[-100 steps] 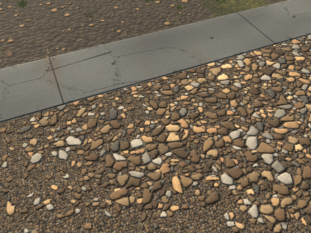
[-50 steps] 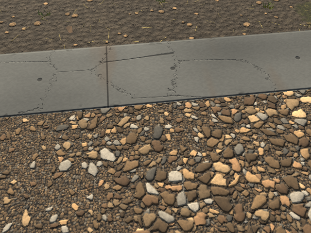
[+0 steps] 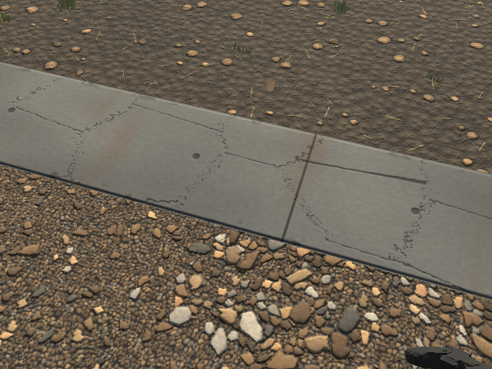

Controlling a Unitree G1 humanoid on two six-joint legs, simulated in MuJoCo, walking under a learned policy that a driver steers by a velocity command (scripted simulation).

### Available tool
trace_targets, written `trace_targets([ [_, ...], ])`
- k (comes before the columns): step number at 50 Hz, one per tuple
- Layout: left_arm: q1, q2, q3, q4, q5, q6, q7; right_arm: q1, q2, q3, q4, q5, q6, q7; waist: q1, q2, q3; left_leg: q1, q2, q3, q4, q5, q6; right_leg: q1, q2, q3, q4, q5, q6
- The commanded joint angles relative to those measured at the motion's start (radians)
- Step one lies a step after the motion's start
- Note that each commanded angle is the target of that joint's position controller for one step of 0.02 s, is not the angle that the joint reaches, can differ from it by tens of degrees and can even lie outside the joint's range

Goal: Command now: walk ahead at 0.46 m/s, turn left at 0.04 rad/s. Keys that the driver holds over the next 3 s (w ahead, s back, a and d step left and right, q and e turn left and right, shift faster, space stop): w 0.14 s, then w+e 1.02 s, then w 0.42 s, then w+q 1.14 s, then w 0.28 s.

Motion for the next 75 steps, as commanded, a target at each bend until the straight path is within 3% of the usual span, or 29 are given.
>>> trace_targets([
  [1, -0.004, 0.122, 0.023, -0.097, 0.001, -0.011, 0.007, 0.450, -0.263, -0.083, 0.075, 0.010, 0.001, -0.025, -0.205, 0.193, -0.255, 0.681, 0.462, -0.773, -0.274, -0.386, 0.186, -0.629, 0.017, -0.031, 0.653, -0.063, -0.041],
  [2, -0.059, 0.148, 0.034, -0.101, 0.016, -0.006, 0.004, 0.358, -0.200, -0.069, 0.066, 0.026, 0.007, -0.018, -0.159, 0.109, -0.105, 0.555, 0.408, -0.648, -0.280, -0.393, 0.175, -0.667, -0.050, 0.006, 0.693, 0.019, -0.054],
  [3, -0.104, 0.119, 0.027, -0.104, 0.019, -0.009, -0.007, 0.284, -0.144, -0.056, 0.053, 0.028, 0.001, -0.011, -0.133, 0.079, -0.025, 0.435, 0.354, -0.527, -0.308, -0.295, 0.162, -0.652, -0.082, 0.007, 0.664, 0.094, -0.055],
  [6, -0.098, 0.088, 0.024, -0.079, 0.035, 0.014, -0.026, 0.248, -0.086, -0.038, 0.070, 0.028, -0.024, -0.012, -0.067, 0.096, 0.022, 0.284, 0.228, -0.308, -0.368, -0.023, 0.107, -0.552, -0.121, -0.021, 0.583, 0.174, -0.027],
  [13, -0.316, 0.066, 0.026, -0.140, 0.018, 0.034, -0.040, 0.393, -0.086, -0.034, 0.155, 0.027, -0.046, -0.018, -0.089, 0.068, 0.070, 0.323, 0.198, -0.098, -0.405, 0.300, 0.065, -0.703, -0.090, -0.015, 0.471, 0.367, -0.005],
  [20, -0.535, 0.033, -0.005, -0.212, 0.021, 0.024, -0.047, 0.481, -0.091, -0.019, 0.217, 0.025, -0.048, -0.044, -0.133, 0.056, 0.088, 0.457, 0.223, 0.029, -0.365, 0.573, 0.019, -0.629, -0.040, -0.142, 0.145, 0.461, -0.047],
  [24, -0.389, 0.079, 0.012, -0.176, 0.026, 0.021, -0.033, 0.463, -0.148, -0.029, 0.230, 0.016, -0.031, -0.070, -0.050, 0.104, -0.024, 0.560, 0.256, 0.080, -0.050, 1.074, -0.004, -0.421, 0.065, -0.206, 0.091, 0.271, -0.125],
  [26, -0.127, 0.146, 0.046, -0.097, 0.041, 0.009, -0.022, 0.422, -0.175, -0.037, 0.207, 0.018, -0.019, -0.066, 0.072, 0.090, -0.156, 0.385, 0.243, 0.106, 0.352, 0.843, -0.005, -0.069, 0.050, -0.112, -0.023, 0.261, -0.201],
  [27, -0.039, 0.241, 0.075, -0.086, 0.043, 0.014, -0.008, 0.437, -0.121, -0.026, 0.166, 0.013, -0.028, -0.057, 0.074, -0.059, -0.252, 0.153, 0.156, 0.128, 0.685, 0.217, -0.013, 0.153, -0.199, 0.199, -0.013, 0.268, -0.275],
  [28, -0.089, 0.283, 0.089, -0.104, 0.022, 0.027, -0.008, 0.452, -0.082, -0.026, 0.118, 0.032, -0.035, -0.036, 0.006, -0.223, -0.320, -0.250, -0.052, -0.012, 0.986, -0.418, -0.049, 0.377, -0.385, 0.735, -0.151, 0.286, -0.453],
  [29, -0.136, 0.244, 0.087, -0.101, -0.005, 0.035, -0.010, 0.347, -0.141, -0.034, 0.099, 0.013, -0.046, -0.030, 0.012, -0.026, -0.192, -0.366, 0.040, -0.133, 0.954, -0.303, -0.030, 0.289, -0.340, 0.611, -0.209, 0.228, -0.405],
  [31, -0.234, 0.159, 0.068, -0.111, 0.002, 0.034, -0.007, 0.294, -0.131, -0.034, 0.076, 0.025, -0.059, -0.024, -0.067, 0.072, -0.003, -0.293, 0.104, -0.114, 0.786, -0.180, -0.044, -0.001, -0.273, 0.416, -0.279, 0.380, -0.321],
  [32, -0.254, 0.143, 0.062, -0.113, -0.001, 0.027, -0.004, 0.297, -0.119, -0.033, 0.074, 0.009, -0.041, -0.025, -0.098, 0.081, 0.020, -0.233, 0.123, -0.117, 0.726, -0.181, -0.062, -0.091, -0.226, 0.346, -0.289, 0.461, -0.295],
  [34, -0.249, 0.141, 0.058, -0.111, -0.005, 0.007, -0.004, 0.319, -0.091, -0.027, 0.070, -0.010, 0.000, -0.020, -0.126, 0.044, 0.004, -0.160, 0.129, -0.097, 0.650, -0.179, -0.093, -0.166, -0.170, 0.267, -0.301, 0.563, -0.276],
  [36, -0.220, 0.172, 0.066, -0.102, -0.006, -0.003, -0.004, 0.274, -0.084, -0.027, 0.043, -0.010, 0.018, -0.015, -0.124, 0.017, 0.006, -0.175, 0.128, -0.074, 0.569, -0.123, -0.116, -0.194, -0.134, 0.229, -0.311, 0.602, -0.264],
  [41, -0.107, 0.179, 0.069, -0.087, -0.008, 0.005, 0.000, 0.052, -0.089, -0.024, -0.044, -0.001, 0.022, -0.006, -0.042, -0.039, 0.017, -0.258, 0.109, -0.057, 0.323, 0.086, -0.139, -0.118, -0.093, 0.233, -0.291, 0.639, -0.188],
  [47, -0.032, 0.196, 0.073, -0.089, 0.011, 0.013, 0.015, -0.109, -0.103, -0.011, -0.117, 0.012, 0.007, 0.001, 0.012, -0.066, 0.015, -0.258, 0.054, -0.070, 0.126, 0.095, -0.113, 0.037, -0.128, 0.313, -0.206, 0.727, -0.181],
  [49, -0.074, 0.213, 0.077, -0.106, 0.013, 0.012, 0.023, -0.054, -0.127, -0.016, -0.112, 0.017, -0.002, -0.001, -0.031, -0.077, 0.007, -0.128, 0.036, -0.087, 0.043, 0.049, -0.089, 0.020, -0.140, 0.337, -0.161, 0.763, -0.153],
  [51, -0.138, 0.234, 0.081, -0.126, 0.011, 0.003, 0.015, 0.159, -0.176, -0.036, -0.051, 0.019, -0.016, -0.018, -0.133, -0.054, -0.085, 0.186, -0.006, -0.071, -0.037, 0.003, -0.050, -0.054, -0.089, 0.312, 0.037, 0.902, -0.109],
  [52, -0.146, 0.209, 0.073, -0.136, -0.001, -0.007, 0.003, 0.304, -0.221, -0.052, -0.027, 0.007, -0.030, -0.034, -0.200, 0.006, -0.185, 0.421, 0.094, -0.157, -0.066, -0.038, -0.013, -0.161, -0.029, 0.267, 0.250, 0.770, -0.086],
  [53, -0.088, 0.107, 0.048, -0.170, -0.024, -0.013, 0.002, 0.422, -0.303, -0.071, -0.034, -0.018, -0.029, -0.051, -0.205, 0.164, -0.336, 0.674, 0.384, -0.479, -0.093, -0.201, 0.046, -0.364, 0.060, 0.152, 0.545, 0.283, -0.059],
  [54, -0.017, 0.131, 0.049, -0.193, -0.017, -0.004, 0.004, 0.368, -0.322, -0.082, -0.035, -0.005, -0.010, -0.047, -0.133, 0.334, -0.390, 0.705, 0.499, -0.865, -0.217, -0.265, 0.140, -0.557, 0.123, 0.081, 0.703, -0.127, -0.053],
  [55, -0.055, 0.183, 0.057, -0.156, 0.011, 0.015, 0.012, 0.286, -0.217, -0.067, -0.054, 0.002, 0.000, -0.042, -0.112, 0.129, -0.214, 0.554, 0.457, -0.752, -0.225, -0.375, 0.127, -0.621, 0.030, 0.085, 0.770, -0.035, -0.055],
  [56, -0.128, 0.177, 0.057, -0.161, 0.019, 0.020, 0.000, 0.236, -0.143, -0.049, -0.060, 0.010, 0.000, -0.038, -0.116, 0.034, -0.102, 0.419, 0.399, -0.589, -0.247, -0.328, 0.109, -0.609, 0.001, 0.067, 0.743, 0.049, -0.048],
  [57, -0.150, 0.152, 0.054, -0.169, 0.018, 0.025, -0.009, 0.215, -0.118, -0.041, -0.055, 0.006, -0.002, -0.035, -0.096, 0.040, -0.047, 0.333, 0.351, -0.464, -0.279, -0.215, 0.083, -0.585, -0.029, 0.056, 0.702, 0.087, -0.041],
  [59, -0.157, 0.129, 0.050, -0.175, 0.034, 0.046, -0.026, 0.245, -0.114, -0.038, -0.024, 0.012, -0.018, -0.033, -0.079, 0.103, -0.013, 0.248, 0.290, -0.309, -0.309, -0.036, 0.066, -0.543, -0.054, 0.039, 0.667, 0.113, -0.027],
  [64, -0.261, 0.096, 0.037, -0.224, 0.035, 0.053, -0.040, 0.324, -0.126, -0.045, 0.031, 0.021, -0.052, -0.015, -0.077, 0.101, 0.001, 0.266, 0.277, -0.167, -0.359, 0.162, 0.102, -0.624, -0.046, 0.056, 0.558, 0.226, -0.010],
  [71, -0.509, 0.059, -0.003, -0.303, 0.032, 0.039, -0.055, 0.417, -0.156, -0.048, 0.094, 0.029, -0.032, -0.011, -0.129, 0.105, 0.031, 0.289, 0.249, -0.039, -0.346, 0.269, 0.083, -0.513, -0.052, -0.095, 0.168, 0.350, -0.011],
  [75, -0.490, 0.085, 0.002, -0.305, 0.035, 0.027, -0.035, 0.459, -0.192, -0.054, 0.134, 0.026, -0.010, -0.019, -0.107, 0.108, 0.018, 0.394, 0.287, -0.043, -0.220, 0.498, 0.071, -0.401, -0.010, -0.131, 0.049, 0.232, -0.064],
])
